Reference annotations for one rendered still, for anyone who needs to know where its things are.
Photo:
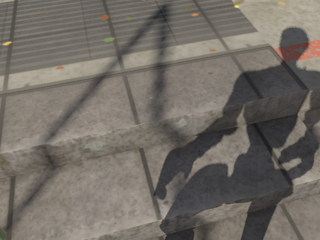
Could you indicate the stairs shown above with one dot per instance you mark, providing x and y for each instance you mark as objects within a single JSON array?
[{"x": 249, "y": 171}]

